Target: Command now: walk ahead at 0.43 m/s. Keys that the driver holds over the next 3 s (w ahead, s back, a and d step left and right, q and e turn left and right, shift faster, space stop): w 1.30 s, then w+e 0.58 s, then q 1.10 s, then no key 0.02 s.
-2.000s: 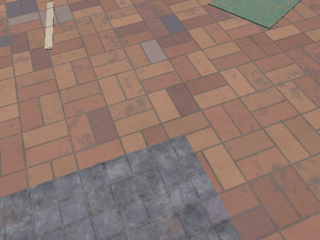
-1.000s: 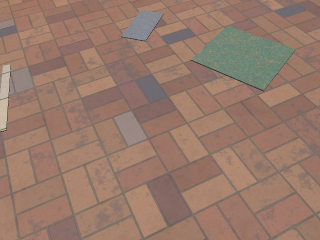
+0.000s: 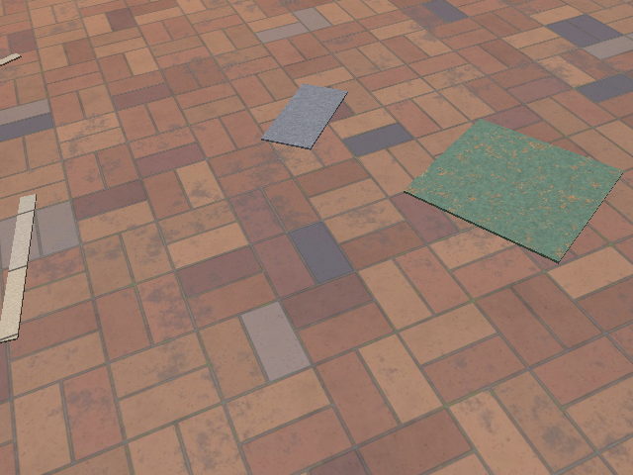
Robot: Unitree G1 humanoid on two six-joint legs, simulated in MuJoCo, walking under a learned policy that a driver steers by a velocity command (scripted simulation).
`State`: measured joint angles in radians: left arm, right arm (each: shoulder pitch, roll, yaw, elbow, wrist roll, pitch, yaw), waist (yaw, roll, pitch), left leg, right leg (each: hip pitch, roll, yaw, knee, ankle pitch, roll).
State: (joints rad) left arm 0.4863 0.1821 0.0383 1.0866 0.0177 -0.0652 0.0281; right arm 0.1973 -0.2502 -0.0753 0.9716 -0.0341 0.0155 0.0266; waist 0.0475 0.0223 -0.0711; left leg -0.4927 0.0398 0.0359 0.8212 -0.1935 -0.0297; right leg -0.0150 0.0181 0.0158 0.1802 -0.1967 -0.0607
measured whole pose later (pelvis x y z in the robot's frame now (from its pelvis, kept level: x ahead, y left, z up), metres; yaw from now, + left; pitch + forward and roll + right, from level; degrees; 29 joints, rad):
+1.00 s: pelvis +0.50 +0.05 -0.01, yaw +1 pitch -1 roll -1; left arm 0.40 0.19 0.04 1.07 0.01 -0.09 0.00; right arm 0.15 -0.22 -0.05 0.92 -0.03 -0.03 0.02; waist 0.03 0.04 0.04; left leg -0.63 0.13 0.00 0.90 -0.11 0.02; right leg -0.04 0.10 -0.09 0.22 -0.18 -0.11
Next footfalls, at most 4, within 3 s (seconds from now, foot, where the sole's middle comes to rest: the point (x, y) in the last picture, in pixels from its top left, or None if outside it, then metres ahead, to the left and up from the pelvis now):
0.18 left None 0.16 0.14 -0.79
0.68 right None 0.50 0.00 -0.79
1.24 left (287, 381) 0.81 0.18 -0.79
1.80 right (361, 295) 1.08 0.00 -0.79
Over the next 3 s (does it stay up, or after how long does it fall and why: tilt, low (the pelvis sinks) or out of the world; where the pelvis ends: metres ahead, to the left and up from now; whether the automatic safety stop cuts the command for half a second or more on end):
stays up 1.20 -0.03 -0.01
